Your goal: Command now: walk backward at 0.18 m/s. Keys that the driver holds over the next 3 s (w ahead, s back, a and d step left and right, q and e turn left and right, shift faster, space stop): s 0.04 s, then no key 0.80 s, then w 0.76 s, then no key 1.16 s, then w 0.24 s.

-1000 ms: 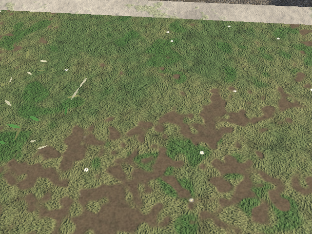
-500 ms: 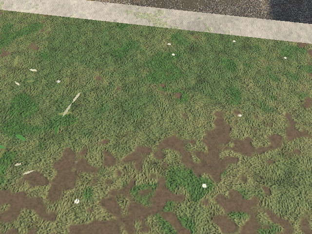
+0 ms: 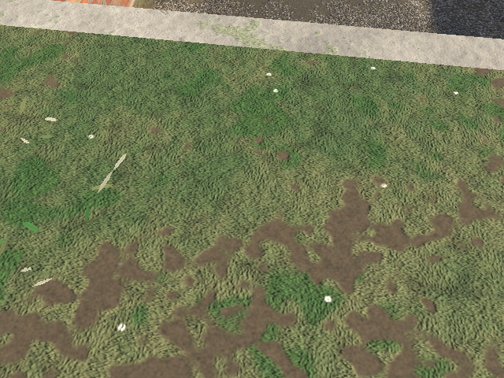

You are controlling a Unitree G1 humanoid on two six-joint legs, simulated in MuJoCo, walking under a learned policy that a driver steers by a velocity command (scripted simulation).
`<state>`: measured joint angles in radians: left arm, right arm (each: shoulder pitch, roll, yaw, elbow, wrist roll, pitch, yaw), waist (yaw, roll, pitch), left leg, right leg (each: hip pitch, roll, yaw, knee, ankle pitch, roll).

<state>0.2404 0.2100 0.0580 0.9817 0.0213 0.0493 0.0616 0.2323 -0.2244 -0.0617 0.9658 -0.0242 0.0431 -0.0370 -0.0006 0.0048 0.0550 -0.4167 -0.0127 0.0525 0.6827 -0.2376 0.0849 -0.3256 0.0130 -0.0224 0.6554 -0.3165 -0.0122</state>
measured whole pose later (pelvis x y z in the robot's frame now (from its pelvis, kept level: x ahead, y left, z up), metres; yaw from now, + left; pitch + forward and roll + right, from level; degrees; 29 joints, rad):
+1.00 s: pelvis -0.12 +0.00 +0.02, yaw +0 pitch -1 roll +0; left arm 0.34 0.18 0.03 1.08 0.01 0.00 0.03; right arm 0.33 -0.16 -0.01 1.11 -0.03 0.01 -0.02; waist 0.01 0.00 0.00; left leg -0.22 -0.01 -0.01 0.57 -0.41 0.05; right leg -0.13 0.05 0.00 0.44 -0.37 -0.08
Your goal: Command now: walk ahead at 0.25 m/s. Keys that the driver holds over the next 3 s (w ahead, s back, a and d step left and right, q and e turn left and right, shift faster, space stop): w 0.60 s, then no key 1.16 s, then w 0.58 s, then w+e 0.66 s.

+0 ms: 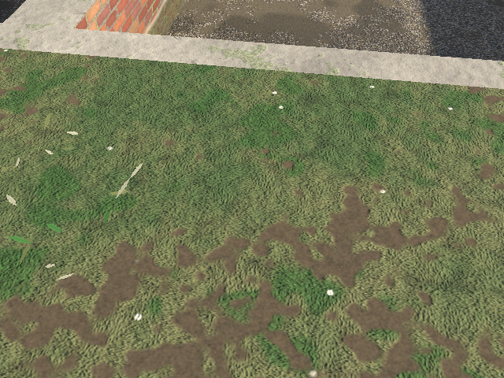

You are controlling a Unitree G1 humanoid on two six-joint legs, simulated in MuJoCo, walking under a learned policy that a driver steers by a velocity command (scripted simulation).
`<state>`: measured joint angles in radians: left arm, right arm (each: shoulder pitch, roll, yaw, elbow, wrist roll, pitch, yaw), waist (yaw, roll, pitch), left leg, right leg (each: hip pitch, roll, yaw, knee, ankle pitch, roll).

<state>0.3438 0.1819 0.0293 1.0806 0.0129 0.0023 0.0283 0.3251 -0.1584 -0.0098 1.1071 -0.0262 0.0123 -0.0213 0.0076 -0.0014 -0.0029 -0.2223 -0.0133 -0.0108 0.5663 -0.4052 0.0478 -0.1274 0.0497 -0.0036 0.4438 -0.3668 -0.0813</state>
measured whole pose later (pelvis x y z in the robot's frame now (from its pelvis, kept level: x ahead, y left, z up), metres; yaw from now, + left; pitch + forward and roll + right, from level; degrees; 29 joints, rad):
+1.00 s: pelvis +0.39 +0.01 +0.00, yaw +1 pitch -1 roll +0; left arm 0.36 0.14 0.00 1.07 0.02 -0.08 0.01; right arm 0.17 -0.17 -0.02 1.01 -0.02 -0.01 -0.02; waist 0.02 0.03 0.08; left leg -0.46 0.04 0.02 0.71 -0.20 0.03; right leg -0.12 0.08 -0.12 0.34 -0.21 -0.11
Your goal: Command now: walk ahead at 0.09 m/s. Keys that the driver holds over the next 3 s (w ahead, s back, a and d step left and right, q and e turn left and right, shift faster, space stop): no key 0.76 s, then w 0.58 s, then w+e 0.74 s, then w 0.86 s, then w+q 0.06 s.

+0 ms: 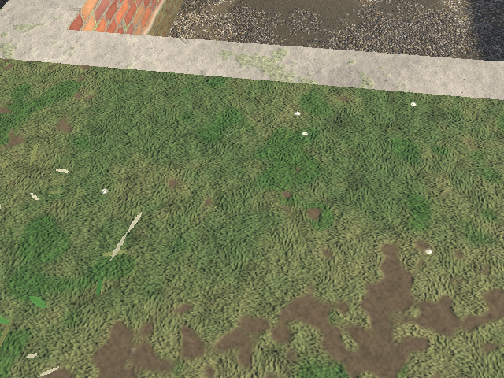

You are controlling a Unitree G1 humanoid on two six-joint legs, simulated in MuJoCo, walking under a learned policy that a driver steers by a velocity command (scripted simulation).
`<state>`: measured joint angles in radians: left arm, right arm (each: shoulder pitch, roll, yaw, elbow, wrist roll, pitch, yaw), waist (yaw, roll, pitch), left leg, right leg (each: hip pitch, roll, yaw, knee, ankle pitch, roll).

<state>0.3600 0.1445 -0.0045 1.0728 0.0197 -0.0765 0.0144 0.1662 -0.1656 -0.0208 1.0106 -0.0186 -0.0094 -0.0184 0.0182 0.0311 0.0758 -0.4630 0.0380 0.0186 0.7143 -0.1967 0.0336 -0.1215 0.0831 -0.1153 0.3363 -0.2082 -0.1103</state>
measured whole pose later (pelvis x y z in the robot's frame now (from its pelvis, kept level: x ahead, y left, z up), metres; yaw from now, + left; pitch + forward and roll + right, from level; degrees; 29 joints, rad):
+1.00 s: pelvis +0.09 +0.03 -0.01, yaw -1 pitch -1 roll +0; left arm 0.51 0.15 0.02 1.17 0.03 -0.04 0.04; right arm 0.30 -0.14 -0.02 1.11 -0.03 -0.02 0.00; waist 0.04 -0.02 0.00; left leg -0.37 0.02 0.08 0.79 -0.40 0.07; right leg 0.03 0.04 -0.07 0.33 -0.36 -0.07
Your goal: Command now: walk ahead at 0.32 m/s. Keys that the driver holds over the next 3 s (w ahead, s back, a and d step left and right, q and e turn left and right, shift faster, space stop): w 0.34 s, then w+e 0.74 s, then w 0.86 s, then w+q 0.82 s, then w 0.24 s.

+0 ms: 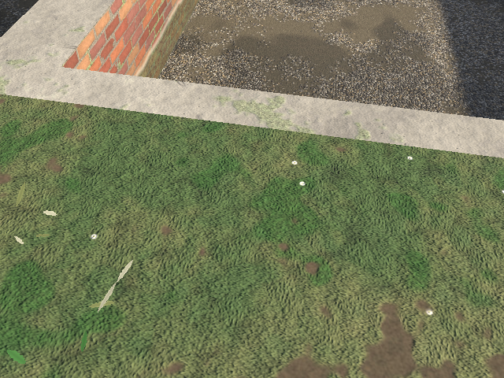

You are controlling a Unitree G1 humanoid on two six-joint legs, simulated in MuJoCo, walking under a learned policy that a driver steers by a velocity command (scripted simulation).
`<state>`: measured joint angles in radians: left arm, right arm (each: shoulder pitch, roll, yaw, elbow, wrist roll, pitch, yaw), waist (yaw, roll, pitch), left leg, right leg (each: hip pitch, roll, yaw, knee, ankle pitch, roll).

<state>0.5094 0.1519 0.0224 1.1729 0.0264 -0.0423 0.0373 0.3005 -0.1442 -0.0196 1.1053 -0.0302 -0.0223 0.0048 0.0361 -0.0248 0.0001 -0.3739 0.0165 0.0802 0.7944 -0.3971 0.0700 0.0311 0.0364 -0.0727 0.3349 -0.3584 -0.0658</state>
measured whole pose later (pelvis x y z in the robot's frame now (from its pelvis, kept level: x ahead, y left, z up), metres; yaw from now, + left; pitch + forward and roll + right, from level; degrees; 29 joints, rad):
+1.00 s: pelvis +0.50 -0.01 +0.01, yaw -19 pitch +1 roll +0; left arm 0.37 0.23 0.08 0.97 0.00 -0.07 -0.01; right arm 0.07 -0.23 -0.05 0.81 -0.04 -0.04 0.02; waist 0.05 0.04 0.05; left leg -0.67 0.13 -0.04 0.93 -0.14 -0.04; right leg -0.11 0.15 0.05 0.28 -0.18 -0.14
